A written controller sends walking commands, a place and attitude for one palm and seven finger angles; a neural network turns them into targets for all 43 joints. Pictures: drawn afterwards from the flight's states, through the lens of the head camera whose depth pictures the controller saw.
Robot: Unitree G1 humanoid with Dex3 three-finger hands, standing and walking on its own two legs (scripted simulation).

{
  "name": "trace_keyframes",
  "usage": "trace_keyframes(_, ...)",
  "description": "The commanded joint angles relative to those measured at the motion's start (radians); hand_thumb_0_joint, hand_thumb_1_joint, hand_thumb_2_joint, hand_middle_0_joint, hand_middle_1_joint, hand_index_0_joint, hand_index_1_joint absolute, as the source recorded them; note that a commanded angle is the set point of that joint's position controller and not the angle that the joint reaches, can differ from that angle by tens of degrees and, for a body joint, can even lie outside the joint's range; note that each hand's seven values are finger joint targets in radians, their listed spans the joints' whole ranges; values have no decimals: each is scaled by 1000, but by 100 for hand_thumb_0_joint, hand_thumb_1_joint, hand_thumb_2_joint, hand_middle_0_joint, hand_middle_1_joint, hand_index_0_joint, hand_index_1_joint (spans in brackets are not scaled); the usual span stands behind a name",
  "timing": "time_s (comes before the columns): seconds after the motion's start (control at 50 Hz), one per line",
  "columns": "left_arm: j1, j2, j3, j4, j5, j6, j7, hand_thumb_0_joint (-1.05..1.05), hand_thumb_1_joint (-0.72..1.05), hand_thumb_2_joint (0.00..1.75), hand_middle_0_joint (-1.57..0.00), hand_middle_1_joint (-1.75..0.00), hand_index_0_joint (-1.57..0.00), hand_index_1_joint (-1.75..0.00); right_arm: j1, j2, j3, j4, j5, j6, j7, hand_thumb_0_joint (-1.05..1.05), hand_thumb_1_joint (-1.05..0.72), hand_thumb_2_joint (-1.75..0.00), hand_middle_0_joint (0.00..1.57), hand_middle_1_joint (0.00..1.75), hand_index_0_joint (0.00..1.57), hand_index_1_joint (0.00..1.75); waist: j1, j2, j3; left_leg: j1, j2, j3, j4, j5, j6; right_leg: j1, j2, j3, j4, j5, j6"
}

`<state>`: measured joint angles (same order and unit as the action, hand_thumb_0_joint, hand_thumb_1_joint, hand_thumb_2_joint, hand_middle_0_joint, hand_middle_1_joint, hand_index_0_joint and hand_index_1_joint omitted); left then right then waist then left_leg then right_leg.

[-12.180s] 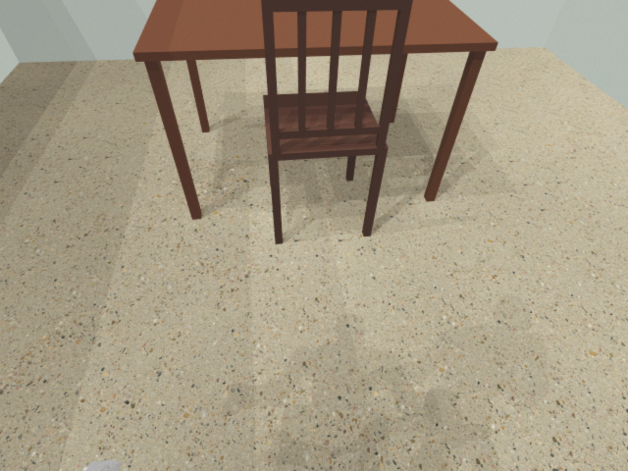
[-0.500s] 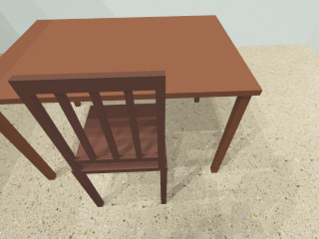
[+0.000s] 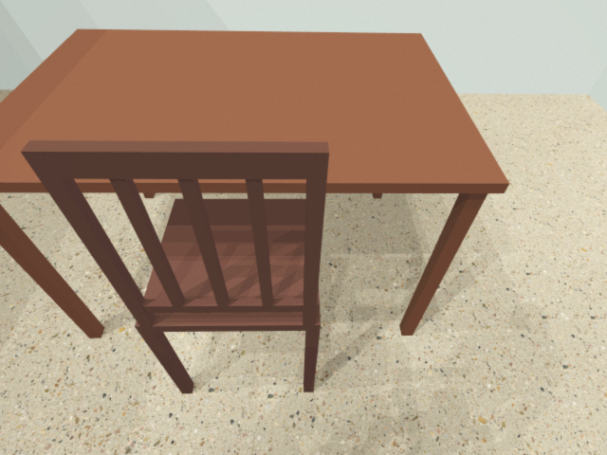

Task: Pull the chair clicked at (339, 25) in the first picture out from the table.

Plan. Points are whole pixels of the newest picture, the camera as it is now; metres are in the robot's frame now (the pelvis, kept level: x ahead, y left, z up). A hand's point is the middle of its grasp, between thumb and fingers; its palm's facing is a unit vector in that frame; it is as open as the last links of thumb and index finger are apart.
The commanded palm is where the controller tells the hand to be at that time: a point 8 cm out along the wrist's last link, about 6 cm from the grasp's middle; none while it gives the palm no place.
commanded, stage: look again from close up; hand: left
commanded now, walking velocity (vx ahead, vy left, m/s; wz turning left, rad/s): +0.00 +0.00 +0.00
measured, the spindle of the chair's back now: (208, 251) +0.44 +0.21 -0.04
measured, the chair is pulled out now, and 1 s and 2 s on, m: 0.00 0.00 0.00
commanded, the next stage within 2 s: raise the hand toward the chair's back in 0.42 s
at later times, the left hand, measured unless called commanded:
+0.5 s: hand out of the picture -0.01 +0.18 -0.17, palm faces +0.03 -0.98 -0.21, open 7.4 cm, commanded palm none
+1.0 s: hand out of the picture +0.13 +0.19 -0.09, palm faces +0.14 -0.99 -0.03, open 9.7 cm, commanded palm +0.12 +0.24 -0.06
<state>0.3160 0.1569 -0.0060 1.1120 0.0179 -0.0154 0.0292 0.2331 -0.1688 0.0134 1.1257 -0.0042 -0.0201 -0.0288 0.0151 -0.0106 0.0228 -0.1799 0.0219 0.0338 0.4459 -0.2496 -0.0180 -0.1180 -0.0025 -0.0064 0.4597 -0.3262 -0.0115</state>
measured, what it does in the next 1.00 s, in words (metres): lowers itself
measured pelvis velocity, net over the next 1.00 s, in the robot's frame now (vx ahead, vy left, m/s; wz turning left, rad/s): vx -0.06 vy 0.00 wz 0.03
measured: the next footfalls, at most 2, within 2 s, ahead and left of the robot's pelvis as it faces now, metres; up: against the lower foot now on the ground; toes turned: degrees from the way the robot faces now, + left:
none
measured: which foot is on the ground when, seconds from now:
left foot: down 0.00-1.00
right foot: down 0.00-1.00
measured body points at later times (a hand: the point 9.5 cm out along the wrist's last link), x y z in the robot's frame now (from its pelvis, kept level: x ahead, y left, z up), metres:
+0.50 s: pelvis +0.00 +0.01 +0.00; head +0.01 +0.00 +0.45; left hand -0.01 +0.23 -0.16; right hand +0.00 -0.21 -0.16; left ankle -0.01 +0.13 -0.74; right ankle -0.05 -0.11 -0.74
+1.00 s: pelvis -0.06 +0.00 -0.12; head +0.00 +0.00 +0.33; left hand +0.11 +0.24 -0.08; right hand +0.20 -0.23 -0.15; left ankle -0.01 +0.13 -0.74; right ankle -0.05 -0.11 -0.74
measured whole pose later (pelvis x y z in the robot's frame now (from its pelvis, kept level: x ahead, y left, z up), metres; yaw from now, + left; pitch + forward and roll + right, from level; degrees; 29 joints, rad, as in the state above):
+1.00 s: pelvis -0.06 +0.00 -0.12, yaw +2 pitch +15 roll +0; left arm 0.47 0.18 0.13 0.00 -0.23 -0.38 -0.21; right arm 0.13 -0.26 -0.06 0.48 0.00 -0.28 -0.02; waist 0.05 -0.01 -0.14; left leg -1.01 0.03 -0.03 1.28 -0.53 -0.03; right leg -0.92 0.00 -0.05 1.30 -0.63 -0.03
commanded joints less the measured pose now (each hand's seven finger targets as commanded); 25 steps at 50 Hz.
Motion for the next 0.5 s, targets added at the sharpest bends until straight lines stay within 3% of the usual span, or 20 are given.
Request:
trace_keyframes(0.0,69,114,18,-26,-4,-17,12,0,90,90,-20,-30,-20,-30,53,-88,-14,-23,-1,-13,-4,0,-90,-90,20,30,20,30,-8,13,35,36,72,-58,-60,235,41,-72,-94,63,-86,286,-13)
trace_keyframes(0.18,66,117,19,-26,-5,-14,13,0,90,90,-20,-30,-20,-30,66,-96,-14,-19,-4,-15,-4,0,-90,-90,20,30,20,30,-7,9,12,46,73,-65,-63,270,44,-58,-99,57,-76,290,-12)
trace_keyframes(0.3,65,113,20,-27,-5,-12,12,0,90,90,-20,-30,-20,-30,70,-85,-12,-13,-1,-14,-5,0,-90,-90,20,30,20,30,-4,0,43,31,72,-64,-77,241,46,-65,-96,53,-87,261,-10)
trace_keyframes(0.48,74,111,19,-23,-6,-13,14,0,90,90,-20,-30,-20,-30,83,-81,-12,-10,-2,-14,-4,0,-90,-90,20,30,20,30,-6,2,31,35,69,-65,-74,236,44,-64,-101,58,-89,266,-12)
